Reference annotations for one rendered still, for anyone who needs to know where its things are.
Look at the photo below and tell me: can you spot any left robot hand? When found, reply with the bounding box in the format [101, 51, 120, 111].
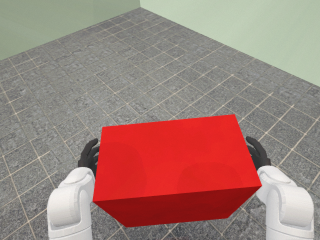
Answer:
[78, 138, 100, 180]

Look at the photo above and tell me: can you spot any carton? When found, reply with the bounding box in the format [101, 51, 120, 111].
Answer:
[92, 114, 262, 228]

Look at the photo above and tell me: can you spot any right robot forearm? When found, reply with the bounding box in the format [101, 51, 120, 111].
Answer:
[256, 165, 314, 240]

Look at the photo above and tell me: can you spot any right robot hand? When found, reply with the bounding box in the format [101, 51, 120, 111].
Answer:
[245, 136, 271, 171]

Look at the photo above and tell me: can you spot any left robot forearm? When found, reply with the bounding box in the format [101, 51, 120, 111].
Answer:
[47, 167, 95, 240]

